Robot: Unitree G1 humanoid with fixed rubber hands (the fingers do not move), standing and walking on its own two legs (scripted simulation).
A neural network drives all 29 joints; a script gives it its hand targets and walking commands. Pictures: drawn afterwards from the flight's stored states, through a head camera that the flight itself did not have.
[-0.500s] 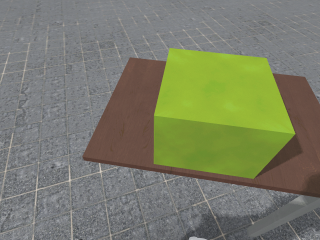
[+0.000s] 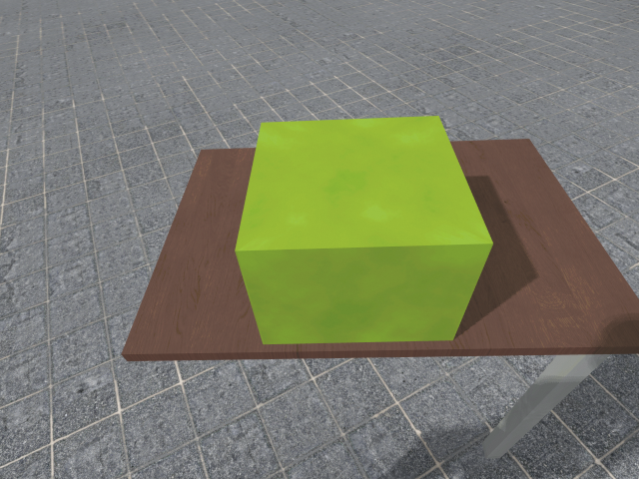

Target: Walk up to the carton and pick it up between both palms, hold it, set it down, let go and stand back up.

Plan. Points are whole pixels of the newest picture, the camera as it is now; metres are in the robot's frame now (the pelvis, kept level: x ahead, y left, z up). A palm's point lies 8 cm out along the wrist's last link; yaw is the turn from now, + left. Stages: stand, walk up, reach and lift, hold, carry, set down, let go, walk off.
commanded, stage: walk up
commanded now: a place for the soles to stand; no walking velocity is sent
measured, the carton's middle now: (353, 227) +0.49 -0.01 +0.05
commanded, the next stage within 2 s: none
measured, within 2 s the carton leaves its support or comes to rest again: neither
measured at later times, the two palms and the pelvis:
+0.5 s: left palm out of the picture +0.07 +0.26 -0.13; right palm out of the picture +0.01 -0.27 -0.14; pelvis +0.00 +0.00 -0.01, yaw -8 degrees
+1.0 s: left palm out of the picture +0.10 +0.17 -0.14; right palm out of the picture -0.02 -0.31 -0.13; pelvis -0.01 -0.05 -0.01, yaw -5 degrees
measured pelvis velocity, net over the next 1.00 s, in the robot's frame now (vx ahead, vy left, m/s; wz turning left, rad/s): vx -0.01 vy -0.05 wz -0.08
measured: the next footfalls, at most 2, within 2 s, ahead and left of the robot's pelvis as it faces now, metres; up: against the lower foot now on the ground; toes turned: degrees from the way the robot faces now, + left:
left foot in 0.94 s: +0.03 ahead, +0.06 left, +0.00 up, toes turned +6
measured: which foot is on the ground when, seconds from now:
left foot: down 0.00-0.64, up 0.66-0.92, down 0.94-1.00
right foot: down 0.00-1.00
